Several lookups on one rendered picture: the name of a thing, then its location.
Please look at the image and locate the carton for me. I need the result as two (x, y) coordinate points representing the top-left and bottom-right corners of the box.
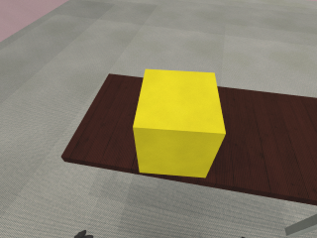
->
(133, 68), (226, 178)

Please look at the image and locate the table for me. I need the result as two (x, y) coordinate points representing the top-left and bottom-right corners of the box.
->
(61, 73), (317, 238)

